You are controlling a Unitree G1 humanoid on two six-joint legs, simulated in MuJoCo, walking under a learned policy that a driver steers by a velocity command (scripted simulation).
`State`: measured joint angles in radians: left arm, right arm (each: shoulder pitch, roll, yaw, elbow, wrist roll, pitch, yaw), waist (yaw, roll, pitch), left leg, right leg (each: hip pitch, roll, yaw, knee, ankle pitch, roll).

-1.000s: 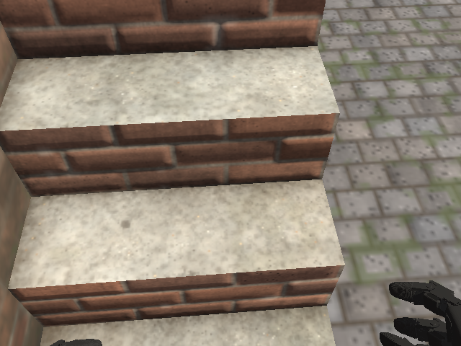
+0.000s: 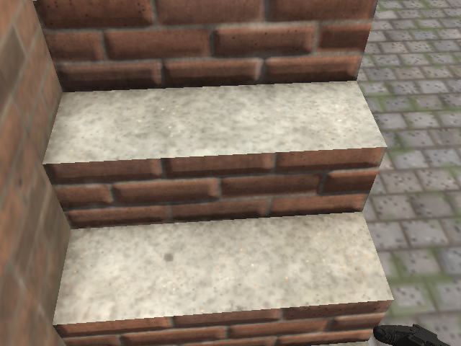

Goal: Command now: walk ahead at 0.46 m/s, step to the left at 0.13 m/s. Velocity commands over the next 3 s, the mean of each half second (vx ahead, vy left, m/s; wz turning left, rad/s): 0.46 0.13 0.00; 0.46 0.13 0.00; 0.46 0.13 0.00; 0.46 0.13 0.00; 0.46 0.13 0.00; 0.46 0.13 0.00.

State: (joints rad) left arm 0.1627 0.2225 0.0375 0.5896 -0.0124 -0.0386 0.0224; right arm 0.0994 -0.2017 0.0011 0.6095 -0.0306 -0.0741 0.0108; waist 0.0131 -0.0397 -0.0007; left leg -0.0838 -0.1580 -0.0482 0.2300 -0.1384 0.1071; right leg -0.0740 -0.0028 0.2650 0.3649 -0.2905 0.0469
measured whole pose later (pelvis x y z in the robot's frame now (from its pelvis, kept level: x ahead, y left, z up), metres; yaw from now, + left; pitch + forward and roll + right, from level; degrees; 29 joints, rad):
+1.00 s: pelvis -0.01 +0.00 +0.00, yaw +0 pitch +0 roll +1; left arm 0.17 0.23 0.03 0.58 -0.01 -0.03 0.02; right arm 0.13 -0.22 0.02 0.63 -0.03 -0.08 0.02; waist 0.01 -0.04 0.00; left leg -0.09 -0.15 -0.05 0.24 -0.14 0.10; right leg -0.06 -0.01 0.24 0.33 -0.26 0.05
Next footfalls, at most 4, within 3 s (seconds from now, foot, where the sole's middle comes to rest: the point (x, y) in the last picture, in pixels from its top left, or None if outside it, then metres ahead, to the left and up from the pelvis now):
none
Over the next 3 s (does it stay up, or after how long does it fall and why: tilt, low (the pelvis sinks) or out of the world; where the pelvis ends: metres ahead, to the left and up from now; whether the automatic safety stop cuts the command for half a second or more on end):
stays up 0.00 0.00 0.00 its command is cut before an obstacle from the start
